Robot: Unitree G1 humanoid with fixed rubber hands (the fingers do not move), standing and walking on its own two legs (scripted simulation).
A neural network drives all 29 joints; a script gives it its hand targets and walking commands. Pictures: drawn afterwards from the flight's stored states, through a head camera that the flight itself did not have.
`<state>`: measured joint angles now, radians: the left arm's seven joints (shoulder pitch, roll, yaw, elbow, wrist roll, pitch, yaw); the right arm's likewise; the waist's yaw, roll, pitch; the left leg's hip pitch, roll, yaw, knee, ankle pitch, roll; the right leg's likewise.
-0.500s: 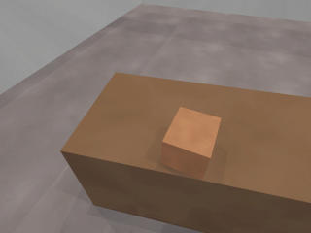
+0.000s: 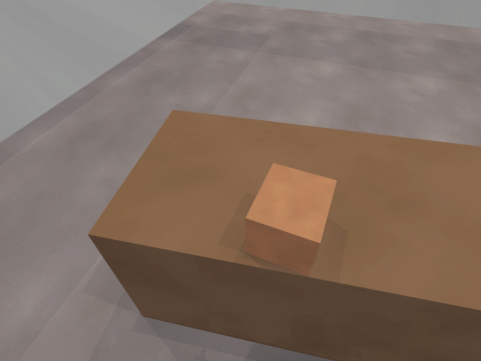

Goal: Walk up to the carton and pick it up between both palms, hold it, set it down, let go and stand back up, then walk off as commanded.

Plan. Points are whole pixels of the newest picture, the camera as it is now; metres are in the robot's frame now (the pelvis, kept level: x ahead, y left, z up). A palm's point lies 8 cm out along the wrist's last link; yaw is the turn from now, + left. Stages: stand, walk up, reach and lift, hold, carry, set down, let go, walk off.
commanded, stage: stand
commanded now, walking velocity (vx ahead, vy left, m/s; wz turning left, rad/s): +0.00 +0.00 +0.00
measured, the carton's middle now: (289, 217) +0.48 -0.10 -0.10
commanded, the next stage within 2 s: walk off in 0.90 s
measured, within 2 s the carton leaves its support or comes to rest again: neither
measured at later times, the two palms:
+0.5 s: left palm out of the picture +0.07 +0.29 -0.11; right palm out of the picture +0.10 -0.29 -0.11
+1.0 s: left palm out of the picture +0.08 +0.29 -0.11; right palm out of the picture +0.09 -0.30 -0.11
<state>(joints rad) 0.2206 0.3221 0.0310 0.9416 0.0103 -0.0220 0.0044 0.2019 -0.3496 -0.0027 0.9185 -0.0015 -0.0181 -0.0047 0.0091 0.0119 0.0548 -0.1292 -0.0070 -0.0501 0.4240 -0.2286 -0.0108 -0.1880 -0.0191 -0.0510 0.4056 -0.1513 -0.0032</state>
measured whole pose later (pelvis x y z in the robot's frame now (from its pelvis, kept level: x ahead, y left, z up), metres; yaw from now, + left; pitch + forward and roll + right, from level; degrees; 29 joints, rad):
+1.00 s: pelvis +0.02 +0.00 +0.00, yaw +0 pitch -3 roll +0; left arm 0.18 0.33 0.03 1.03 0.01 -0.02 0.02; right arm 0.18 -0.35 -0.01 1.00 0.00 -0.03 -0.02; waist 0.00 0.01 0.06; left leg -0.08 0.00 -0.05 0.35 -0.22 -0.02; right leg -0.15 -0.01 -0.04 0.36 -0.15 -0.01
